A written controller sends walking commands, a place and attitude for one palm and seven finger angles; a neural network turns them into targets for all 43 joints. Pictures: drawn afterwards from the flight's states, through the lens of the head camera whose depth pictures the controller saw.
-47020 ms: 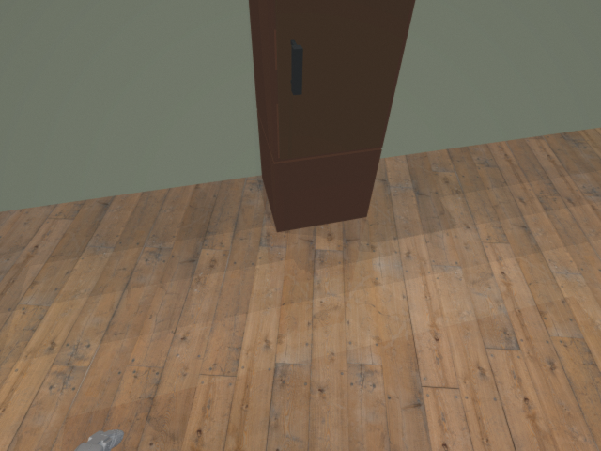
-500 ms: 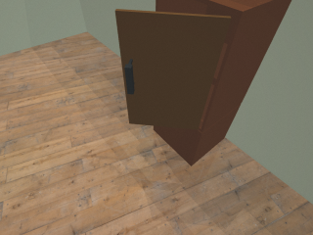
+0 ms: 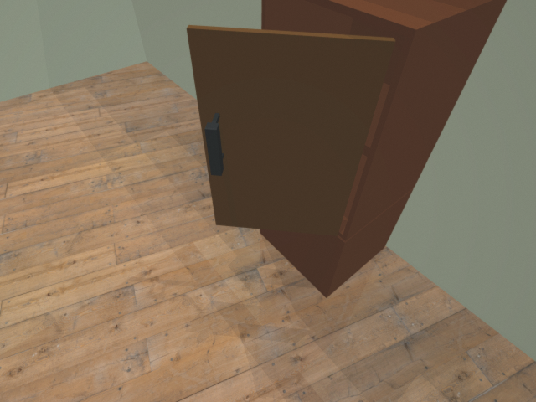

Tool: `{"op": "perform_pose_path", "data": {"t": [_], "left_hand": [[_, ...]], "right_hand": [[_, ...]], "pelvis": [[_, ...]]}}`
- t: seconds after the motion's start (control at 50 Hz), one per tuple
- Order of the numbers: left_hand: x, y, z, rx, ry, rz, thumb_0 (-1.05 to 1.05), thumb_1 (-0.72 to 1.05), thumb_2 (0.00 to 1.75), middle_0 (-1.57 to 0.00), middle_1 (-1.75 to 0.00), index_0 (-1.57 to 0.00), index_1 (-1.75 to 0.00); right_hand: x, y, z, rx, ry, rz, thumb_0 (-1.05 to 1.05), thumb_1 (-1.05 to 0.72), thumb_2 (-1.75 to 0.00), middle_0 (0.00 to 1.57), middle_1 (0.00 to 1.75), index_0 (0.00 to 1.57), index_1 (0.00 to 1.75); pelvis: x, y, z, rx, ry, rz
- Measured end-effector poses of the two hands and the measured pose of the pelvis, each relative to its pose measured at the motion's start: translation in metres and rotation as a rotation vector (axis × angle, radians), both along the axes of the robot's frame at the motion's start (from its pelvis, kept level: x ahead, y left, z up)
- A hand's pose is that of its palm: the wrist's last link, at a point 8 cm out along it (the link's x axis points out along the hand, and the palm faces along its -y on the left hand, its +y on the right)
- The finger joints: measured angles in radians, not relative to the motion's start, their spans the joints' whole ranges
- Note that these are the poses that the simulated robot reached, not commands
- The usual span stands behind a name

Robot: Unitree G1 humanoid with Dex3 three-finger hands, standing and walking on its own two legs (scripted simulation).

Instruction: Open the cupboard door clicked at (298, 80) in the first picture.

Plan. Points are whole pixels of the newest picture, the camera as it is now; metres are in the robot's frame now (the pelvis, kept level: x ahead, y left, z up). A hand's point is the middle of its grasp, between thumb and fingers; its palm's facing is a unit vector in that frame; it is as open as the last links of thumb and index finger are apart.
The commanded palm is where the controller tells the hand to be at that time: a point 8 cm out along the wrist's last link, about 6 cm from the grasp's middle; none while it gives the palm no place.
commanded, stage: shuffle to correct the standing spot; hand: left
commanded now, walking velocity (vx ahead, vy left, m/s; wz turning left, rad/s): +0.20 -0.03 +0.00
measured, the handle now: (216, 144) +0.66 +0.17 +0.01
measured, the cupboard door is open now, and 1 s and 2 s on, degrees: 44 44 44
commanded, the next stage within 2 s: come to a stop and stand still in 0.18 s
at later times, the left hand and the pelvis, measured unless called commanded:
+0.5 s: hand (192, 357) +0.23 +0.16 -0.16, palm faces +0.04 -0.96 -0.27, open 7.3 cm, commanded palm none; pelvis +0.13 -0.04 -0.02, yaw +3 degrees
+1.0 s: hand out of the picture +0.09 +0.19 -0.18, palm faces +0.16 -0.96 -0.21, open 7.4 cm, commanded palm none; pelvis +0.09 -0.01 +0.00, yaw +5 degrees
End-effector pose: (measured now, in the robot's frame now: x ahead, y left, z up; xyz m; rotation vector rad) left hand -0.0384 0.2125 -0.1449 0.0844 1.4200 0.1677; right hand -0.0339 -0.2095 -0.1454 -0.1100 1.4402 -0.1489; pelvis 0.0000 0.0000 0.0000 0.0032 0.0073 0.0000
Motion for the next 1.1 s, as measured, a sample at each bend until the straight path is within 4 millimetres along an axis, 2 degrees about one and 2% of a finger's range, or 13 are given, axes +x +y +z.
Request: {"op": "perform_pose_path", "data": {"t": [0.14,0.2,0.24,0.32,0.42,0.48,0.54,0.68,0.74,0.8,0.86,0.94,1.1], "left_hand": [[0.01,0.0,-0.012,-0.034,0.076,0.025,0.0,0.91,0.89,-0.2,-0.3,-0.2,-0.29],[0.029,0.002,-0.012,-0.036,0.111,-0.02,0.01,0.91,0.89,-0.2,-0.3,-0.2,-0.29],[0.055,0.004,-0.009,-0.026,0.096,-0.048,0.01,0.91,0.89,-0.2,-0.3,-0.2,-0.29],[0.13,0.008,-0.001,0.02,-0.016,-0.075,0.02,0.93,0.89,-0.2,-0.3,-0.2,-0.29],[0.224,0.004,0.009,0.094,-0.205,-0.099,0.02,0.94,0.89,-0.19,-0.3,-0.2,-0.29],[0.256,-0.005,0.011,0.132,-0.282,-0.093,0.01,0.93,0.89,-0.19,-0.3,-0.2,-0.29],[0.266,-0.016,0.017,0.132,-0.299,-0.082,0.01,0.92,0.89,-0.19,-0.3,-0.2,-0.29],[0.245,-0.031,0.016,0.084,-0.269,-0.037,0.0,0.92,0.89,-0.2,-0.3,-0.2,-0.29],[0.227,-0.021,0.013,0.084,-0.256,-0.015,0.0,0.92,0.89,-0.2,-0.3,-0.21,-0.29],[0.203,-0.007,0.006,0.081,-0.235,0.008,0.0,0.92,0.89,-0.2,-0.3,-0.21,-0.3],[0.177,0.011,-0.007,0.072,-0.202,0.034,0.0,0.91,0.89,-0.2,-0.3,-0.21,-0.3],[0.142,0.024,-0.008,0.061,-0.12,0.068,0.0,0.91,0.89,-0.2,-0.3,-0.2,-0.29],[0.074,0.019,0.004,0.054,0.035,0.083,0.01,0.91,0.89,-0.19,-0.3,-0.2,-0.29]], "right_hand": [[0.039,0.003,0.0,-0.029,-0.007,0.002,0.0,-0.91,-0.9,0.19,0.3,0.2,0.3],[0.052,0.005,0.0,-0.041,-0.038,-0.024,0.0,-0.91,-0.9,0.19,0.3,0.2,0.3],[0.053,0.007,0.002,-0.037,-0.03,-0.041,0.0,-0.91,-0.9,0.19,0.3,0.2,0.3],[0.043,0.007,0.007,-0.003,0.069,-0.05,0.0,-0.91,-0.9,0.2,0.3,0.2,0.3],[0.043,-0.01,-0.002,0.042,0.213,-0.046,0.0,-0.91,-0.9,0.2,0.3,0.2,0.3],[0.063,-0.035,-0.013,0.035,0.229,-0.047,0.0,-0.91,-0.9,0.2,0.3,0.2,0.3],[0.102,-0.06,-0.014,-0.012,0.163,-0.031,0.0,-0.91,-0.9,0.2,0.3,0.2,0.3],[0.204,-0.09,0.002,-0.081,-0.091,0.061,0.0,-0.91,-0.9,0.19,0.3,0.2,0.3],[0.233,-0.087,0.011,-0.096,-0.182,0.103,0.0,-0.92,-0.9,0.19,0.3,0.19,0.3],[0.248,-0.075,0.02,-0.105,-0.252,0.137,0.0,-0.92,-0.9,0.19,0.3,0.19,0.3],[0.246,-0.059,0.022,-0.113,-0.303,0.15,0.0,-0.91,-0.9,0.19,0.3,0.19,0.3],[0.219,-0.033,0.025,-0.093,-0.258,0.158,0.0,-0.91,-0.9,0.19,0.3,0.2,0.3],[0.184,-0.016,0.018,-0.058,-0.175,0.137,0.0,-0.94,-0.9,0.2,0.3,0.2,0.3]], "pelvis": [[0.037,0.007,-0.008,0.0,0.018,-0.005],[0.052,0.008,-0.009,0.003,0.016,-0.026],[0.062,0.005,-0.006,-0.001,0.012,-0.02],[0.082,-0.007,-0.001,-0.004,0.011,-0.002],[0.113,-0.03,-0.01,0.009,-0.002,0.017],[0.128,-0.043,-0.017,0.018,-0.018,0.047],[0.132,-0.048,-0.011,0.028,-0.028,0.063],[0.119,-0.049,-0.001,0.043,-0.02,0.069],[0.112,-0.045,-0.001,0.037,-0.02,0.07],[0.104,-0.037,-0.003,0.026,-0.021,0.072],[0.098,-0.024,-0.01,0.001,-0.021,0.073],[0.089,-0.014,-0.004,-0.009,-0.022,0.082],[0.081,-0.006,0.004,0.015,0.025,0.066]]}}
